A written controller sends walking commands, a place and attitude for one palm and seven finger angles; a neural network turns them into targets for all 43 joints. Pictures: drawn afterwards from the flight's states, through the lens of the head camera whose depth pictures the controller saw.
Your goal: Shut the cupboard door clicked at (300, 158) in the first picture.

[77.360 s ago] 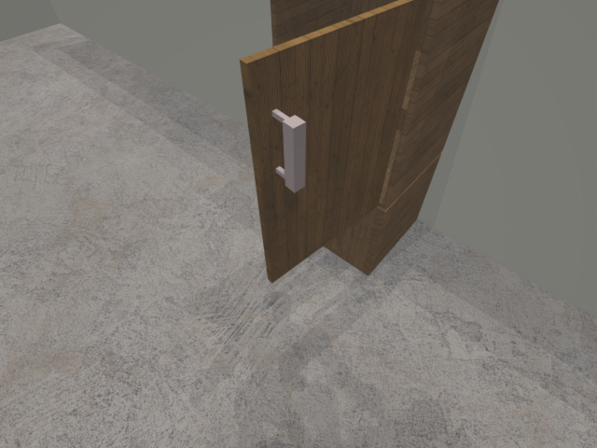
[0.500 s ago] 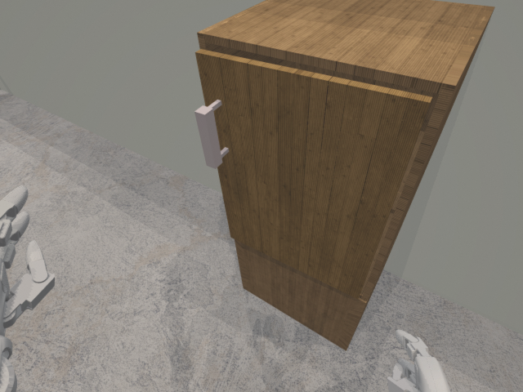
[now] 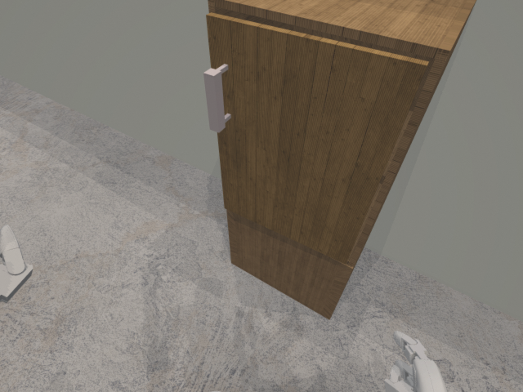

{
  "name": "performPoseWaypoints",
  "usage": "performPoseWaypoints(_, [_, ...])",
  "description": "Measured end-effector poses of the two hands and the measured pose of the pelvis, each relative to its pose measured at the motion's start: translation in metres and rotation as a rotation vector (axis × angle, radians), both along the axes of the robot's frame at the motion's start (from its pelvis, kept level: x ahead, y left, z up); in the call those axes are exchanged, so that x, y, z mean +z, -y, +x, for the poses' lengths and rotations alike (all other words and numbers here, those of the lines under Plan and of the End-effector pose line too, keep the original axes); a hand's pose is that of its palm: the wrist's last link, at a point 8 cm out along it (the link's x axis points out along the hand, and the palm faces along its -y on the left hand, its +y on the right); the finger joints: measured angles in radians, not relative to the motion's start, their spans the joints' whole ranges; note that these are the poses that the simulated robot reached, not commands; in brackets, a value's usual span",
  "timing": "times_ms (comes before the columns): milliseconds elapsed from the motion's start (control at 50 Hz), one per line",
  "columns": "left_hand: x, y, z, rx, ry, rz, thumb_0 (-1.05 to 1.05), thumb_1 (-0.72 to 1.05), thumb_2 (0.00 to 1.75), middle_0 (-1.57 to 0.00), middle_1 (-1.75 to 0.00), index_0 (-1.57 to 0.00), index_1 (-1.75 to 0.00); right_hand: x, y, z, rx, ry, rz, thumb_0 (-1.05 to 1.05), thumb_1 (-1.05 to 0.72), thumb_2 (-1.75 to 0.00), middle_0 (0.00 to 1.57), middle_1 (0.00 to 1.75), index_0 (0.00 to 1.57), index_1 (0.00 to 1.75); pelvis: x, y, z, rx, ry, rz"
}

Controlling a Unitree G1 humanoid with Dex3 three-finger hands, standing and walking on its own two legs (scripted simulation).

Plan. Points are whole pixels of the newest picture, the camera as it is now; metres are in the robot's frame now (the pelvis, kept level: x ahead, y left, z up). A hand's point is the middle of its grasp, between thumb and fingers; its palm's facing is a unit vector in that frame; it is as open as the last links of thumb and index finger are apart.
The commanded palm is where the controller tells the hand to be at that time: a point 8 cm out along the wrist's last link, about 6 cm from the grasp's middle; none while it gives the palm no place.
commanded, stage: step back with the hand held close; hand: left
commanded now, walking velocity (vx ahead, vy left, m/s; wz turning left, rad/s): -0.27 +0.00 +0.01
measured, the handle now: (220, 98) +0.69 +0.14 +0.11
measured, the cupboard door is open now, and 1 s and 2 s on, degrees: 2 2 2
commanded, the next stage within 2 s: stop stepping back and stand still in 0.40 s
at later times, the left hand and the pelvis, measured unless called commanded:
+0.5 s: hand out of the picture +0.07 +0.26 +0.18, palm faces +0.50 -0.75 -0.44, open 7.5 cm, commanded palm +0.02 +0.28 +0.20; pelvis -0.12 -0.02 -0.01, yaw +1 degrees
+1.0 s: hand out of the picture -0.02 +0.26 +0.18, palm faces +0.47 -0.79 -0.41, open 7.5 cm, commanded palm -0.08 +0.29 +0.20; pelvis -0.22 -0.01 +0.02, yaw +0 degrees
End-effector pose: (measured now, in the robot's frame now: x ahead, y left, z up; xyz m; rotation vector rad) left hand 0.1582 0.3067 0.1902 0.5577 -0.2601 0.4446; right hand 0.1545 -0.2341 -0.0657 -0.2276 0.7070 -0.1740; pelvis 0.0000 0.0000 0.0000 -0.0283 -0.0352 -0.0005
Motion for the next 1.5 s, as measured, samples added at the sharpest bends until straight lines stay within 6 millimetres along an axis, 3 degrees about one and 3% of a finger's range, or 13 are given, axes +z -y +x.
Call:
performPoseWaypoints(80, [-0.002, 0.009, -0.026, 0.018, 0.041, -0.009, 0.02, 0.88, 0.9, -0.21, -0.3, -0.21, -0.31, -0.009, 0.005, -0.022, 0.035, -0.033, -0.01, 0.01, -0.9, -0.9, 0.21, 0.3, 0.2, 0.3, -0.003, 0.009, -0.018, 0.042, 0.005, 0.003])
performPoseWaypoints(180, [0.012, 0.016, -0.055, 0.0, 0.121, 0.011, 0.02, 0.88, 0.9, -0.21, -0.3, -0.21, -0.31, -0.014, 0.01, -0.049, 0.055, -0.08, -0.038, 0.01, -0.9, -0.9, 0.21, 0.3, 0.2, 0.3, -0.005, 0.008, -0.039, 0.04, -0.002, 0.016])
performPoseWaypoints(360, [0.027, -0.007, -0.087, 0.007, 0.156, 0.079, 0.01, 0.88, 0.9, -0.21, -0.3, -0.21, -0.31, -0.012, 0.001, -0.095, 0.01, -0.055, -0.013, 0.02, -0.9, -0.9, 0.21, 0.3, 0.2, 0.3, -0.003, 0.005, -0.081, 0.078, -0.011, -0.049])
performPoseWaypoints(440, [0.016, 0.0, -0.115, 0.028, 0.095, 0.048, 0.01, 0.89, 0.9, -0.2, -0.3, -0.21, -0.3, -0.013, -0.001, -0.106, 0.029, -0.025, 0.035, 0.02, -0.9, -0.9, 0.21, 0.3, 0.2, 0.3, -0.003, 0.014, -0.099, 0.042, -0.055, -0.027])
performPoseWaypoints(520, [0.004, 0.023, -0.136, -0.004, 0.038, -0.005, 0.01, 0.89, 0.9, -0.2, -0.3, -0.21, -0.3, -0.017, 0.001, -0.118, 0.07, -0.037, 0.045, 0.01, -0.9, -0.9, 0.21, 0.3, 0.2, 0.3, -0.002, 0.021, -0.126, 0.011, -0.061, -0.004])
performPoseWaypoints(620, [0.013, 0.032, -0.148, -0.044, 0.04, -0.015, 0.01, 0.88, 0.9, -0.21, -0.3, -0.21, -0.31, 0.002, 0.005, -0.139, 0.06, -0.061, 0.018, 0.02, -0.9, -0.9, 0.21, 0.3, 0.2, 0.3, 0.013, 0.021, -0.142, -0.014, -0.067, 0.057])
performPoseWaypoints(720, [0.018, 0.014, -0.154, -0.048, 0.066, 0.0, 0.01, 0.88, 0.9, -0.21, -0.3, -0.21, -0.31, 0.013, 0.014, -0.156, -0.004, 0.019, -0.022, 0.01, -0.9, -0.9, 0.21, 0.3, 0.2, 0.3, 0.009, 0.008, -0.159, 0.005, -0.063, 0.027])
performPoseWaypoints(860, [0.008, 0.0, -0.184, -0.048, 0.02, -0.042, 0.01, 0.88, 0.9, -0.21, -0.3, -0.21, -0.31, 0.028, 0.012, -0.205, -0.059, 0.052, -0.027, 0.01, -0.9, -0.9, 0.21, 0.3, 0.2, 0.3, 0.016, 0.0, -0.19, -0.027, -0.02, 0.024])
performPoseWaypoints(1060, [0.01, 0.02, -0.234, -0.015, 0.019, -0.036, 0.02, 0.88, 0.9, -0.21, -0.3, -0.21, -0.31, -0.001, 0.012, -0.271, -0.022, -0.08, 0.006, 0.01, -0.9, -0.9, 0.21, 0.3, 0.2, 0.3, 0.014, 0.012, -0.234, -0.004, -0.029, 0.027])
performPoseWaypoints(1160, [0.012, 0.019, -0.246, -0.019, 0.016, -0.04, 0.01, 0.88, 0.9, -0.21, -0.3, -0.21, -0.31, -0.006, 0.018, -0.293, -0.038, -0.156, 0.007, 0.02, -0.9, -0.9, 0.21, 0.3, 0.2, 0.3, 0.02, 0.01, -0.239, -0.018, -0.03, 0.048])
performPoseWaypoints(1260, [0.011, 0.003, -0.241, 0.0, 0.012, -0.033, 0.01, 0.88, 0.9, -0.21, -0.3, -0.21, -0.31, -0.004, 0.02, -0.296, -0.057, -0.165, -0.031, 0.02, -0.9, -0.9, 0.21, 0.3, 0.2, 0.3, 0.022, 0.0, -0.236, 0.006, -0.032, 0.051])
performPoseWaypoints(1340, [0.008, -0.012, -0.232, -0.01, 0.038, -0.031, 0.01, 0.88, 0.9, -0.21, -0.3, -0.21, -0.31, -0.004, 0.012, -0.282, -0.056, -0.132, -0.074, 0.02, -0.9, -0.9, 0.21, 0.3, 0.2, 0.3, 0.013, -0.018, -0.23, 0.014, -0.03, 0.025])
performPoseWaypoints(1500, [0.015, -0.024, -0.209, -0.035, 0.055, 0.011, 0.02, 0.88, 0.9, -0.21, -0.3, -0.21, -0.31, 0.003, -0.033, -0.238, -0.014, -0.025, 0.01, 0.02, -0.91, -0.9, 0.2, 0.3, 0.2, 0.3, 0.01, -0.025, -0.219, -0.018, -0.017, 0.047])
